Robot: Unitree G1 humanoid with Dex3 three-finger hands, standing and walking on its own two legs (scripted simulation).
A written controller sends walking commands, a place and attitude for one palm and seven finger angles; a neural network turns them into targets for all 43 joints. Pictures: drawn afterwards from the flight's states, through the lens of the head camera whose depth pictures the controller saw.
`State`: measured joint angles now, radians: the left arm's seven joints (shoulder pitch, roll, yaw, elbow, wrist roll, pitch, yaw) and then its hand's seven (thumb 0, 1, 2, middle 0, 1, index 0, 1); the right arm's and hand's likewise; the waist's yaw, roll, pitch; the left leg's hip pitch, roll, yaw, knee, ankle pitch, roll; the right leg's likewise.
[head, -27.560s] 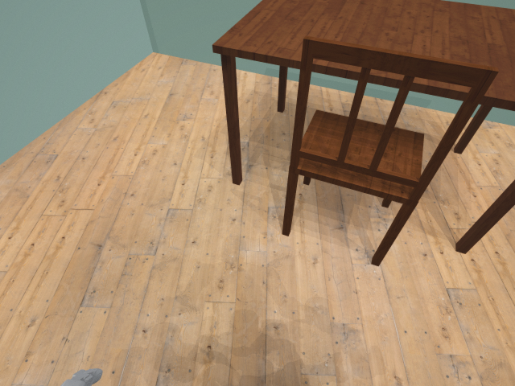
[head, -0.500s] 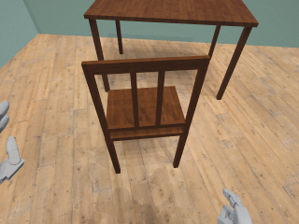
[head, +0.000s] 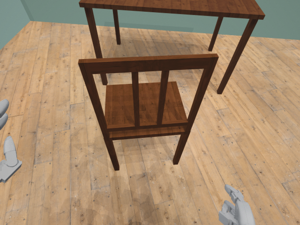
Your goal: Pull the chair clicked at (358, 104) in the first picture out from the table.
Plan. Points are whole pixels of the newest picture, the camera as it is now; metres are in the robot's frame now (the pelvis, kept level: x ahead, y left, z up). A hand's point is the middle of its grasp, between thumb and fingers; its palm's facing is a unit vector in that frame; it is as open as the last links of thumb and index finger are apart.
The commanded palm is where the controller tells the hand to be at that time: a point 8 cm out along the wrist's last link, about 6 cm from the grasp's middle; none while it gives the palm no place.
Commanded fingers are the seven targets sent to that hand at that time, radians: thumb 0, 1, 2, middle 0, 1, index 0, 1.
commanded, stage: stop stepping back and stand still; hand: left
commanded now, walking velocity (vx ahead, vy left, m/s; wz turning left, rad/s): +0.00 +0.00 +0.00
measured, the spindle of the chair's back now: (136, 102) +0.56 +0.09 -0.08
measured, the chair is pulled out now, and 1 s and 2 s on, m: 0.58 0.58 0.58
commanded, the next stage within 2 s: let the arm hang, fingers relaxed in 0.04 s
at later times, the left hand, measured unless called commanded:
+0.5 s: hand out of the picture +0.02 +0.17 -0.18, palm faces +0.03 -0.98 -0.20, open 6.8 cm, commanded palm none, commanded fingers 0.00 0.90 0.90 -0.20 -0.30 -0.20 -0.30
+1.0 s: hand out of the picture +0.00 +0.16 -0.17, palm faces -0.01 -0.98 -0.22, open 7.3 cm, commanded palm none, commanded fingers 0.00 0.90 0.90 -0.20 -0.30 -0.20 -0.30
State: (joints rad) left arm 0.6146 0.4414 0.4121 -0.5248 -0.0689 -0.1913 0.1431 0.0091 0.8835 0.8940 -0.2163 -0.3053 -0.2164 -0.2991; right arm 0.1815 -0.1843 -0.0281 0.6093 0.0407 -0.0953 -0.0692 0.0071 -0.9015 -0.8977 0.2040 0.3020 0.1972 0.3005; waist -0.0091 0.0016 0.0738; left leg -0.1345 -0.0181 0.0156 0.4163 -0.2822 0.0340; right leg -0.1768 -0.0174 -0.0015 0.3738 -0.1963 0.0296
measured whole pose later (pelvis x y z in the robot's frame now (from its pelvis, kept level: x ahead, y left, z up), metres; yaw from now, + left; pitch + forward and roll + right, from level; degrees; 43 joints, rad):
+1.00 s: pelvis -0.01 -0.02 +0.00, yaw -1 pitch -1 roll +0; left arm 0.26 0.14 -0.01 1.10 0.01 0.00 0.04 0.01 0.93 0.89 -0.20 -0.30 -0.21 -0.30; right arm 0.32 -0.12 -0.01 1.10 -0.01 -0.01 -0.03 0.00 -0.91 -0.90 0.20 0.30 0.19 0.30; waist -0.01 0.04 0.06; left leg -0.13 0.00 0.03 0.41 -0.27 0.02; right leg -0.20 0.00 0.00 0.41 -0.19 0.00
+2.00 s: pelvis -0.01 -0.02 +0.00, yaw -1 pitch -1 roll +0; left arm 0.28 0.13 -0.01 1.10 0.01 0.00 0.04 0.01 0.92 0.89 -0.20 -0.30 -0.20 -0.30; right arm 0.32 -0.11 -0.02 1.11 -0.01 -0.01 -0.04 0.00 -0.91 -0.90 0.20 0.30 0.19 0.30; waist -0.01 0.02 0.07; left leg -0.14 0.00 0.02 0.42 -0.27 0.01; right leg -0.20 0.00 -0.01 0.41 -0.20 0.00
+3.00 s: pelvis -0.01 -0.02 +0.00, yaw +0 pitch -1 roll +0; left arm 0.29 0.12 0.00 1.10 0.01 0.00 0.04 0.00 0.92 0.89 -0.20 -0.30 -0.20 -0.30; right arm 0.34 -0.10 -0.01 1.12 -0.01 -0.01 -0.05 0.00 -0.91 -0.90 0.20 0.30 0.19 0.30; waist -0.01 0.02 0.06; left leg -0.13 0.00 0.01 0.42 -0.28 0.01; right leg -0.20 0.00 -0.01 0.42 -0.21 -0.01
